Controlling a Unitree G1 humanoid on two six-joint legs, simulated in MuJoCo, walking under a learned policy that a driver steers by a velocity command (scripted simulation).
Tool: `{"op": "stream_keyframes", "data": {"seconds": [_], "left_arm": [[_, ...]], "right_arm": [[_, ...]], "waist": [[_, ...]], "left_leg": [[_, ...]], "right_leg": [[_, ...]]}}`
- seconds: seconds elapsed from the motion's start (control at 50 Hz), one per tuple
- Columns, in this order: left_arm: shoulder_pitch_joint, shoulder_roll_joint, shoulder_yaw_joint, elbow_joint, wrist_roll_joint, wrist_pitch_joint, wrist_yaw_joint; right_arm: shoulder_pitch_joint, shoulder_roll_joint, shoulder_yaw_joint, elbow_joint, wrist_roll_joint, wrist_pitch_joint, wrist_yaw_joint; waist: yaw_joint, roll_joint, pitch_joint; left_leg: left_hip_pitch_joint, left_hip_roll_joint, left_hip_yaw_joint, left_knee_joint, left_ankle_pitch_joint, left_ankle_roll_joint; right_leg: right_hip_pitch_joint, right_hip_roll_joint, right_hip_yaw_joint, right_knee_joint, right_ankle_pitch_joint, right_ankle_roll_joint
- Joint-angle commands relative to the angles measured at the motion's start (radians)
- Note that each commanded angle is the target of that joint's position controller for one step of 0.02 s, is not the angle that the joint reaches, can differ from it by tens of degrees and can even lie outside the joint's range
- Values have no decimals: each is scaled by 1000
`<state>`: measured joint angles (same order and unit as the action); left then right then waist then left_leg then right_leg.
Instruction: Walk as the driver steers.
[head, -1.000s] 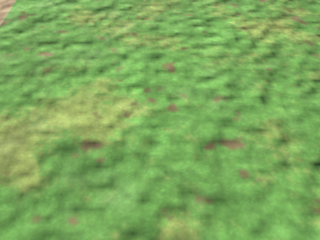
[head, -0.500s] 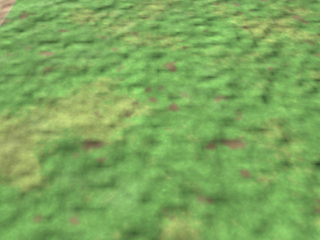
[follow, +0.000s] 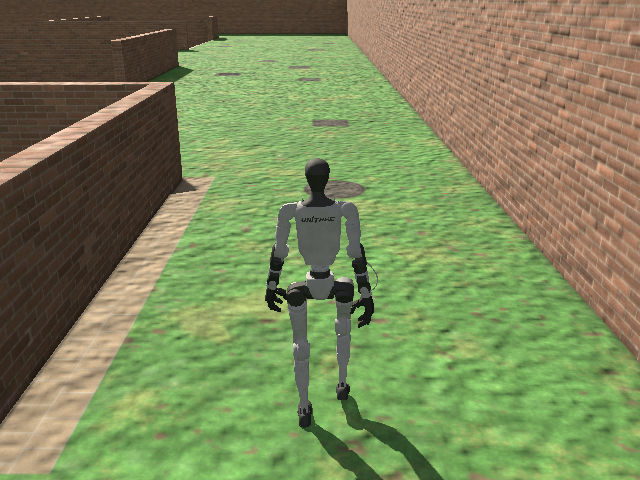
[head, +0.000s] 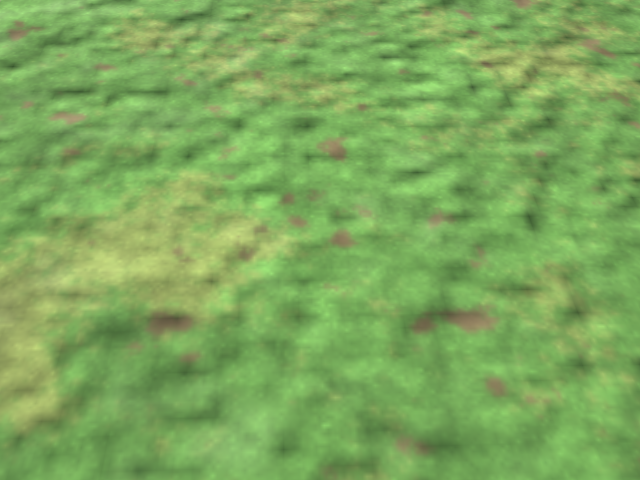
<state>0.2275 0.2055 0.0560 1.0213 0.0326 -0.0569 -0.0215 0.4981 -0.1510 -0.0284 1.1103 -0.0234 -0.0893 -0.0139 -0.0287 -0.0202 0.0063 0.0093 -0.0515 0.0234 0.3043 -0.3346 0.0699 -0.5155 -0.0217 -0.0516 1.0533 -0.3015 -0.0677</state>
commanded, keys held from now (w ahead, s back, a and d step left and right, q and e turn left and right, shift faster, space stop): w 0.34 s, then no key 0.66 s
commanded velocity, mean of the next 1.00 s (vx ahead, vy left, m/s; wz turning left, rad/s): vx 0.27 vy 0.00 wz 0.00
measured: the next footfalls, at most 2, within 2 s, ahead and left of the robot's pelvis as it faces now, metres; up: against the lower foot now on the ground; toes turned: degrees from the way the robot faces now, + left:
right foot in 0.20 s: +0.28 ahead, -0.08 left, +0.00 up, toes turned -4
left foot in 0.68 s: +0.49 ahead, +0.07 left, +0.00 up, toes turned +3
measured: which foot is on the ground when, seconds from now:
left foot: down 0.00-0.22, up 0.24-0.66, down 0.68-1.00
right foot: up 0.00-0.18, down 0.20-0.70, up 0.72-0.98, down 1.00-1.00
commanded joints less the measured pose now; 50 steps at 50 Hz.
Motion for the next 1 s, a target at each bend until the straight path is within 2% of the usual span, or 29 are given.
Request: {"op": "stream_keyframes", "data": {"seconds": [0.02,0.08,0.12,0.14,0.18,0.2,0.22,0.24,0.26,0.28,0.3,0.34,0.4,0.44,0.5,0.54,0.64,0.66,0.68,0.7,0.72,0.74,0.76,0.78,0.82,0.86,0.92,0.96,1.0], "left_arm": [[-125,3,-6,-97,-2,1,-12],[-243,-14,-22,-153,-12,6,-13],[-219,20,-14,-158,-16,11,-3],[-165,46,-3,-145,-18,9,4],[81,91,24,-64,-18,-2,18],[209,132,42,-24,-3,-8,27],[307,227,64,-17,22,-11,29],[255,231,64,-23,-1,0,14],[117,185,52,-43,-24,0,11],[37,111,32,-61,-29,-9,6],[12,74,21,-56,-22,-21,6],[44,29,1,-26,-17,-40,17],[123,52,-5,4,-17,-62,23],[148,62,-11,12,-15,-60,23],[178,50,-25,21,-21,-48,28],[224,53,-31,38,-21,-41,35],[229,54,-35,57,-11,-26,53],[213,59,-33,58,-16,-24,55],[225,60,-33,59,-22,-26,55],[275,33,-41,44,-33,-27,60],[406,-43,-51,86,-70,-3,59],[346,11,-36,91,-40,22,63],[263,10,-31,74,-13,32,59],[220,-8,-32,70,-2,39,53],[218,-37,-38,80,-4,59,49],[235,-45,-43,102,-14,72,57],[207,-37,-45,109,-19,86,66],[203,-40,-49,117,-13,86,64],[190,-12,-51,103,1,74,63]], "right_arm": [[77,-90,-1,-6,6,-15,-7],[54,-108,4,-10,6,-20,-10],[51,-134,1,-6,9,-27,-10],[43,-146,-1,-6,10,-30,-11],[11,-171,-7,-13,14,-25,-13],[12,-165,-6,-19,15,-22,-8],[69,-66,12,-48,22,-17,1],[112,-81,-3,-51,31,-9,9],[20,-117,-13,-82,14,-3,9],[-67,-123,-16,-105,2,-6,15],[-86,-103,-17,-107,1,-4,17],[-57,-68,-15,-99,-16,19,26],[-86,-60,-19,-112,-15,42,24],[-156,-61,-19,-136,-12,49,23],[-275,-45,-6,-167,3,48,22],[-315,-45,-1,-170,9,49,17],[-273,-78,-9,-139,3,35,-7],[-209,-80,-12,-114,1,25,-12],[-136,-108,-19,-91,-7,9,-16],[-40,-177,-32,-75,-20,-2,-17],[-43,-155,-24,-70,-1,10,-16],[-88,-108,-9,-83,21,18,-8],[-158,-94,-2,-92,19,25,-10],[-208,-78,7,-99,11,32,-16],[-253,-69,15,-99,5,41,-30],[-230,-82,14,-88,-1,41,-29],[-223,-106,8,-79,9,50,-25],[-242,-112,3,-78,19,65,-22],[-216,-107,-3,-68,21,77,-18]], "waist": [[5,112,130],[4,137,153],[28,156,122],[59,151,87],[171,124,-42],[216,99,-105],[194,-84,-221],[146,-139,-264],[90,-64,-92],[79,2,14],[43,35,63],[-7,16,62],[-26,5,76],[-24,-13,74],[8,-58,57],[35,-73,32],[22,-76,24],[-14,-52,14],[-38,-7,-29],[-29,86,-134],[-2,229,-254],[2,136,-209],[13,108,-94],[35,70,-40],[76,97,2],[72,97,-25],[63,105,-26],[72,101,13],[56,78,73]], "left_leg": [[51,233,-162,-128,596,110],[-54,207,-93,-144,676,99],[-64,231,-79,-101,877,92],[-46,240,-67,-27,1006,82],[-37,223,-36,270,1070,53],[-162,187,-21,487,859,46],[-382,75,30,871,240,25],[-562,-35,-59,1110,-156,28],[-641,49,-88,1119,-60,41],[-638,87,-79,1063,19,43],[-593,118,-80,1000,53,42],[-495,147,-78,909,61,21],[-500,135,-27,823,76,-14],[-526,127,5,719,135,-28],[-475,93,56,502,246,-35],[-453,69,72,421,296,-33],[-359,36,54,262,208,6],[-283,33,51,150,276,17],[-148,93,-6,80,539,28],[59,285,-163,173,1055,80],[133,466,-348,168,1278,277],[28,445,-359,108,1048,289],[-85,398,-317,48,846,261],[-168,356,-275,-2,689,219],[-275,279,-180,-52,545,151],[-257,252,-156,-50,475,125],[-283,241,-167,-76,190,104],[-367,216,-166,-102,-72,60],[-420,194,-172,-121,-194,-4]], "right_leg": [[-227,2,-40,-98,76,12],[-64,35,-86,-351,153,0],[85,71,-110,-413,176,-33],[162,90,-107,-428,179,-52],[412,112,-86,-516,211,-88],[598,34,-5,-544,145,-109],[788,-262,391,-596,-49,-189],[785,-388,815,-802,-164,-290],[634,-355,706,-847,-291,-266],[486,-316,571,-877,-229,-239],[386,-269,466,-897,-98,-206],[290,-204,316,-911,91,-167],[284,-184,172,-879,595,-168],[308,-153,89,-849,805,-146],[330,-102,13,-814,914,-92],[393,-109,13,-785,936,-77],[499,-160,68,-640,954,-93],[503,-146,66,-560,923,-76],[458,-115,57,-459,778,-44],[333,-60,24,-289,362,-15],[248,65,6,-98,-269,11],[224,53,68,-48,-380,17],[196,44,84,-35,-351,26],[205,25,96,-75,-290,35],[277,7,83,-198,-208,56],[312,22,56,-302,-187,67],[352,18,40,-429,-94,67],[420,13,30,-555,38,56],[420,-48,101,-662,50,41]]}}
